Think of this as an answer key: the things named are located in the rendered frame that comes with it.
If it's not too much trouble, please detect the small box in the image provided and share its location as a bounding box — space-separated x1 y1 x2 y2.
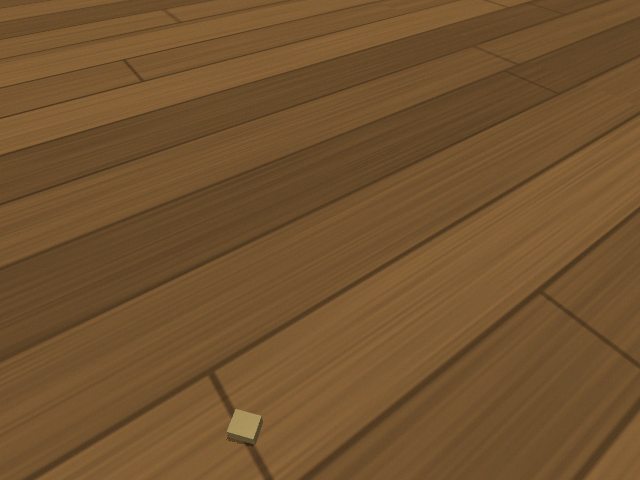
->
227 409 263 445

